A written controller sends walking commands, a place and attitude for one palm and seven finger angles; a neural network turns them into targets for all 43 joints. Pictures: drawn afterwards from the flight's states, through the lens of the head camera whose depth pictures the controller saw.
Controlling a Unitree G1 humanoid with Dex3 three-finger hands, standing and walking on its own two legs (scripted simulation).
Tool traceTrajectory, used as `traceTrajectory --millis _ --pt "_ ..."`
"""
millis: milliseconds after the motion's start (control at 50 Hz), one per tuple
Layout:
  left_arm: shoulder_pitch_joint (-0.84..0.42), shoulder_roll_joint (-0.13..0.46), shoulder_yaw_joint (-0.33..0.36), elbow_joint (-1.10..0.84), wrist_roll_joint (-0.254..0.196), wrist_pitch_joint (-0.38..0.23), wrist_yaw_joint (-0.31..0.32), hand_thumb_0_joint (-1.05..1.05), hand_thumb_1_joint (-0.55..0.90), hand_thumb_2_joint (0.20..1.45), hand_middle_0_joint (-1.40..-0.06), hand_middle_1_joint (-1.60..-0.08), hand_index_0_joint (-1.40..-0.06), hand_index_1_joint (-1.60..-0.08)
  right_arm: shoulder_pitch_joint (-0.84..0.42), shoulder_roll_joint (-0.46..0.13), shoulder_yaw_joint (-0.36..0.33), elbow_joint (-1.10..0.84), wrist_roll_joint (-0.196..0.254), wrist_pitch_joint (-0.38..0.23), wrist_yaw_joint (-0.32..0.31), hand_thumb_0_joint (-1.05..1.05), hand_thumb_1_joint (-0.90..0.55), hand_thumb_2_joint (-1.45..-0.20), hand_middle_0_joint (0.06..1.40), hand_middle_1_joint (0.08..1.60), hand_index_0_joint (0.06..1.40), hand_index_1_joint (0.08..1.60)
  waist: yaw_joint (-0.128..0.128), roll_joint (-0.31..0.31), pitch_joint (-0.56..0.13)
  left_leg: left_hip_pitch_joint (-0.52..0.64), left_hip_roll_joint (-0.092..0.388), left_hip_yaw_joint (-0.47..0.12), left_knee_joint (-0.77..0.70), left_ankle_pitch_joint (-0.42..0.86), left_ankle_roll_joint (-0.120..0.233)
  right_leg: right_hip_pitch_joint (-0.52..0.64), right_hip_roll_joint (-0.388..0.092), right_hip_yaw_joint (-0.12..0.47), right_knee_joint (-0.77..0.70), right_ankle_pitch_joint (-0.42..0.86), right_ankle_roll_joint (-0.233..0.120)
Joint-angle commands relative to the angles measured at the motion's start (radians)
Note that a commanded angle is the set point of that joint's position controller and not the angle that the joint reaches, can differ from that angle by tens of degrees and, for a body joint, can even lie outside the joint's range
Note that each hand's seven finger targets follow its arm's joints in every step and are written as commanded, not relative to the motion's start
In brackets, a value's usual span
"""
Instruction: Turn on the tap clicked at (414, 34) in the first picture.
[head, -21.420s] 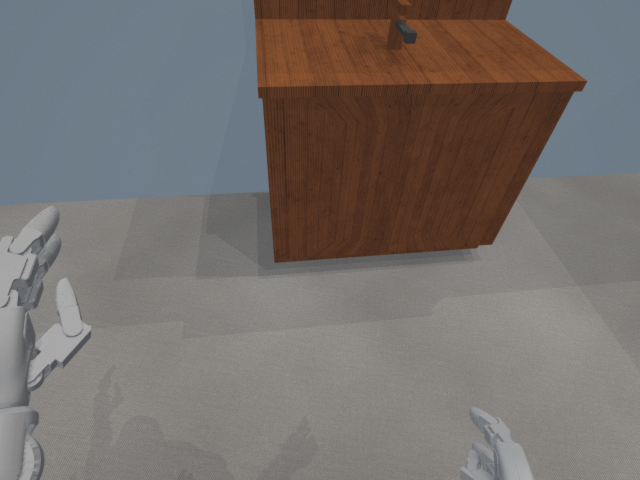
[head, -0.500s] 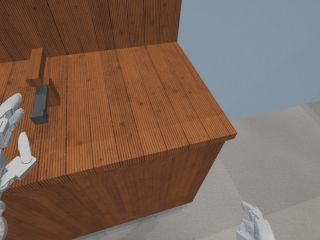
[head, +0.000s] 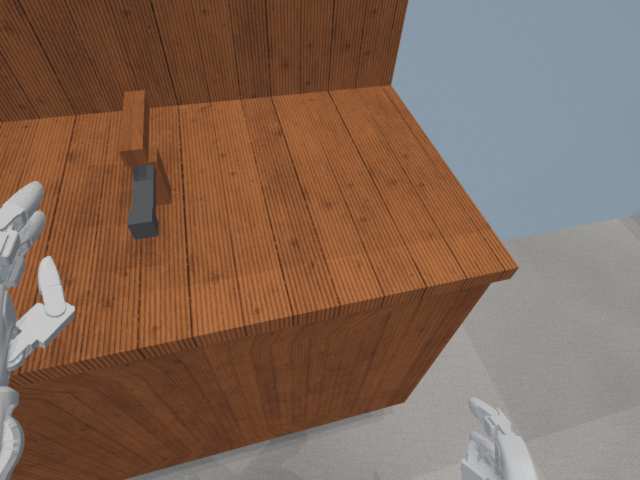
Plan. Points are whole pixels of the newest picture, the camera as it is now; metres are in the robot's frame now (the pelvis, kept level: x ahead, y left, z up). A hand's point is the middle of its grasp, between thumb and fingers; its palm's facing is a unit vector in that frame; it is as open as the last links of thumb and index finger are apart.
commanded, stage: come to a stop and stand still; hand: left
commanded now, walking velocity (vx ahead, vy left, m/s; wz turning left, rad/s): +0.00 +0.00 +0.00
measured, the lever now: (143, 223) +0.37 +0.26 +0.10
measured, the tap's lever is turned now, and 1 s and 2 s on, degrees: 0 0 0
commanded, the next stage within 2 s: look again from close up in 0.56 s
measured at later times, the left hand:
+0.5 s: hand (60, 290) +0.24 +0.27 +0.16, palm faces +0.39 -0.84 -0.38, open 7.4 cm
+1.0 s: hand (74, 307) +0.22 +0.25 +0.16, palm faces +0.39 -0.84 -0.38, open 7.4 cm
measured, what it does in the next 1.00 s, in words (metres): stands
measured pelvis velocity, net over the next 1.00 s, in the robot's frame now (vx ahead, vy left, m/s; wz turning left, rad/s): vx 0.01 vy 0.00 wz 0.02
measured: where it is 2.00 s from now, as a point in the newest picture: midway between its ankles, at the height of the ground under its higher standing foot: outside the picture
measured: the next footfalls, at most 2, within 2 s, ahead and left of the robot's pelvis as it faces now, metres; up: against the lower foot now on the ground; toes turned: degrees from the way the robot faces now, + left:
none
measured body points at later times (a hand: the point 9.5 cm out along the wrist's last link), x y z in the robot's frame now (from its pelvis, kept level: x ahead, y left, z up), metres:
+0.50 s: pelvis +0.02 +0.02 +0.00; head +0.04 +0.04 +0.45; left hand +0.21 +0.31 +0.18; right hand +0.21 -0.20 -0.07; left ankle +0.04 +0.09 -0.74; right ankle +0.01 -0.12 -0.74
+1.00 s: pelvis +0.01 +0.00 +0.01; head +0.03 +0.01 +0.45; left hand +0.20 +0.29 +0.18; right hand +0.19 -0.22 -0.07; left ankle +0.04 +0.09 -0.74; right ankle +0.01 -0.12 -0.74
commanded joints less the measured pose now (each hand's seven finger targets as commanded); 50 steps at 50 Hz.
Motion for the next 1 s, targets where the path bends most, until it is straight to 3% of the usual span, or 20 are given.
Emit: traceTrajectory --millis 0,40,140,160,180,260,300,360,400,500,560,580,600,660,680,720,860,880,960,980 --pt "-0.157 0.112 0.047 -0.220 0.021 -0.080 0.019 0.000 0.900 0.900 -0.200 -0.300 -0.200 -0.300 -0.110 -0.128 -0.045 -0.156 -0.001 -0.085 -0.001 0.000 -0.900 -0.900 0.200 0.300 0.200 0.300 -0.013 0.128 -0.158 0.086 0.120 -0.165 -0.190 -0.144 0.015 -0.018 -0.027 0.026 -0.061 0.006 -0.019" --pt "-0.136 0.100 0.030 -0.196 0.028 -0.075 0.020 0.000 0.900 0.900 -0.200 -0.300 -0.200 -0.300 -0.110 -0.126 -0.043 -0.153 -0.002 -0.084 0.004 0.000 -0.900 -0.900 0.200 0.300 0.200 0.300 -0.012 0.088 -0.143 0.059 0.115 -0.162 -0.194 -0.189 0.012 -0.015 -0.031 0.031 -0.084 -0.001 -0.017" --pt "-0.140 0.119 0.048 -0.194 0.034 -0.074 0.024 0.000 0.900 0.900 -0.200 -0.300 -0.200 -0.300 -0.114 -0.124 -0.039 -0.152 -0.004 -0.072 0.008 0.000 -0.900 -0.900 0.200 0.300 0.200 0.300 -0.012 0.089 -0.131 0.031 0.112 -0.169 -0.216 -0.191 0.001 -0.004 -0.027 0.025 -0.085 0.010 -0.019" --pt "-0.131 0.154 0.083 -0.215 0.035 -0.075 0.028 0.000 0.900 0.900 -0.200 -0.300 -0.200 -0.300 -0.130 -0.124 -0.035 -0.149 -0.001 -0.069 0.007 0.000 -0.900 -0.900 0.200 0.300 0.200 0.300 -0.009 0.118 -0.151 0.064 0.109 -0.165 -0.217 -0.142 -0.006 -0.008 -0.021 0.019 -0.069 0.021 -0.018" --pt "-0.134 0.128 0.061 -0.217 0.031 -0.078 0.026 0.000 0.900 0.900 -0.200 -0.300 -0.200 -0.300 -0.122 -0.122 -0.034 -0.151 -0.007 -0.066 0.006 0.000 -0.900 -0.900 0.200 0.300 0.200 0.300 -0.012 0.132 -0.158 0.061 0.112 -0.170 -0.215 -0.124 -0.005 -0.001 -0.023 0.014 -0.066 0.033 -0.019" --pt "-0.097 0.171 0.109 -0.265 0.023 -0.079 0.029 0.000 0.900 0.900 -0.200 -0.300 -0.200 -0.300 -0.128 -0.112 -0.034 -0.155 -0.002 -0.064 0.005 0.000 -0.900 -0.900 0.200 0.300 0.200 0.300 -0.010 0.088 -0.217 0.121 0.092 -0.131 -0.142 0.091 -0.017 0.037 -0.039 0.015 -0.071 0.147 -0.025" --pt "-0.089 0.145 0.085 -0.279 0.013 -0.079 0.025 0.000 0.900 0.900 -0.200 -0.300 -0.200 -0.300 -0.117 -0.114 -0.039 -0.159 -0.004 -0.063 0.005 0.000 -0.900 -0.900 0.200 0.300 0.200 0.300 -0.015 0.110 -0.230 0.141 0.096 -0.129 -0.119 0.189 -0.019 0.044 -0.049 0.016 -0.069 0.190 -0.026" --pt "-0.060 0.163 0.102 -0.272 0.016 -0.073 0.028 0.000 0.900 0.900 -0.200 -0.300 -0.200 -0.300 -0.128 -0.115 -0.037 -0.153 0.001 -0.059 0.006 0.000 -0.900 -0.900 0.200 0.300 0.200 0.300 -0.012 0.121 -0.238 0.183 0.094 -0.122 -0.099 0.301 -0.035 0.028 -0.046 0.007 -0.053 0.220 -0.024" --pt "-0.062 0.139 0.075 -0.269 0.011 -0.071 0.024 0.000 0.900 0.900 -0.200 -0.300 -0.200 -0.300 -0.114 -0.121 -0.045 -0.154 0.000 -0.053 0.006 0.000 -0.900 -0.900 0.200 0.300 0.200 0.300 -0.017 0.113 -0.238 0.178 0.102 -0.128 -0.094 0.327 -0.030 0.035 -0.052 0.009 -0.062 0.218 -0.024" --pt "-0.046 0.147 0.078 -0.260 0.009 -0.068 0.026 0.000 0.900 0.900 -0.200 -0.300 -0.200 -0.300 -0.120 -0.124 -0.047 -0.158 0.003 -0.041 0.003 0.000 -0.900 -0.900 0.200 0.300 0.200 0.300 -0.017 0.121 -0.223 0.154 0.100 -0.131 -0.105 0.275 -0.030 0.044 -0.058 0.012 -0.077 0.204 -0.026" --pt "-0.033 0.167 0.098 -0.261 0.009 -0.065 0.031 0.000 0.900 0.900 -0.200 -0.300 -0.200 -0.300 -0.137 -0.123 -0.042 -0.157 0.008 -0.037 -0.002 0.000 -0.900 -0.900 0.200 0.300 0.200 0.300 -0.015 0.091 -0.206 0.135 0.087 -0.127 -0.111 0.210 -0.029 0.043 -0.064 0.020 -0.087 0.206 -0.028" --pt "-0.027 0.141 0.075 -0.237 0.004 -0.068 0.027 0.000 0.900 0.900 -0.200 -0.300 -0.200 -0.300 -0.126 -0.129 -0.042 -0.152 0.000 -0.033 -0.002 0.000 -0.900 -0.900 0.200 0.300 0.200 0.300 -0.016 0.080 -0.203 0.118 0.086 -0.129 -0.117 0.172 -0.022 0.043 -0.062 0.020 -0.098 0.194 -0.028" --pt "-0.042 0.150 0.076 -0.255 0.002 -0.069 0.028 0.000 0.900 0.900 -0.200 -0.300 -0.200 -0.300 -0.129 -0.126 -0.046 -0.159 0.004 -0.035 -0.004 0.000 -0.900 -0.900 0.200 0.300 0.200 0.300 -0.018 0.105 -0.198 0.111 0.088 -0.132 -0.124 0.142 -0.020 0.050 -0.071 0.031 -0.101 0.185 -0.030" --pt "-0.044 0.174 0.098 -0.246 0.005 -0.067 0.034 0.000 0.900 0.900 -0.200 -0.300 -0.200 -0.300 -0.142 -0.124 -0.040 -0.155 0.007 -0.035 -0.010 0.000 -0.900 -0.900 0.200 0.300 0.200 0.300 -0.015 0.082 -0.182 0.104 0.081 -0.133 -0.134 0.085 -0.019 0.036 -0.073 0.037 -0.116 0.160 -0.030" --pt "-0.042 0.143 0.070 -0.222 0.001 -0.069 0.029 0.000 0.900 0.900 -0.200 -0.300 -0.200 -0.300 -0.133 -0.128 -0.040 -0.152 0.000 -0.033 -0.010 0.000 -0.900 -0.900 0.200 0.300 0.200 0.300 -0.017 0.073 -0.178 0.092 0.080 -0.131 -0.137 0.044 -0.011 0.032 -0.072 0.038 -0.129 0.143 -0.029" --pt "-0.054 0.146 0.072 -0.214 0.000 -0.069 0.029 0.000 0.900 0.900 -0.200 -0.300 -0.200 -0.300 -0.127 -0.129 -0.045 -0.152 0.001 -0.037 -0.012 0.000 -0.900 -0.900 0.200 0.300 0.200 0.300 -0.018 0.065 -0.166 0.078 0.079 -0.136 -0.139 0.000 -0.010 0.031 -0.078 0.055 -0.146 0.122 -0.033" --pt "-0.043 0.169 0.087 -0.225 0.003 -0.063 0.033 0.000 0.900 0.900 -0.200 -0.300 -0.200 -0.300 -0.145 -0.124 -0.040 -0.152 0.006 -0.040 -0.017 0.000 -0.900 -0.900 0.200 0.300 0.200 0.300 -0.015 0.069 -0.173 0.101 0.075 -0.138 -0.140 0.032 -0.010 0.025 -0.080 0.056 -0.143 0.126 -0.032" --pt "-0.040 0.137 0.058 -0.204 0.000 -0.065 0.029 0.000 0.900 0.900 -0.200 -0.300 -0.200 -0.300 -0.133 -0.130 -0.041 -0.146 -0.001 -0.037 -0.016 0.000 -0.900 -0.900 0.200 0.300 0.200 0.300 -0.016 0.056 -0.168 0.088 0.075 -0.136 -0.141 0.011 -0.006 0.023 -0.076 0.050 -0.152 0.115 -0.030" --pt "-0.040 0.169 0.088 -0.217 0.001 -0.060 0.035 0.000 0.900 0.900 -0.200 -0.300 -0.200 -0.300 -0.145 -0.124 -0.041 -0.150 0.006 -0.038 -0.017 0.000 -0.900 -0.900 0.200 0.300 0.200 0.300 -0.015 0.063 -0.164 0.098 0.073 -0.135 -0.135 0.030 -0.008 0.021 -0.084 0.064 -0.152 0.126 -0.033" --pt "-0.043 0.137 0.061 -0.204 -0.002 -0.064 0.030 0.000 0.900 0.900 -0.200 -0.300 -0.200 -0.300 -0.129 -0.131 -0.042 -0.142 -0.001 -0.036 -0.017 0.000 -0.900 -0.900 0.200 0.300 0.200 0.300 -0.018 0.053 -0.171 0.092 0.074 -0.137 -0.137 0.024 -0.005 0.023 -0.078 0.054 -0.152 0.122 -0.032"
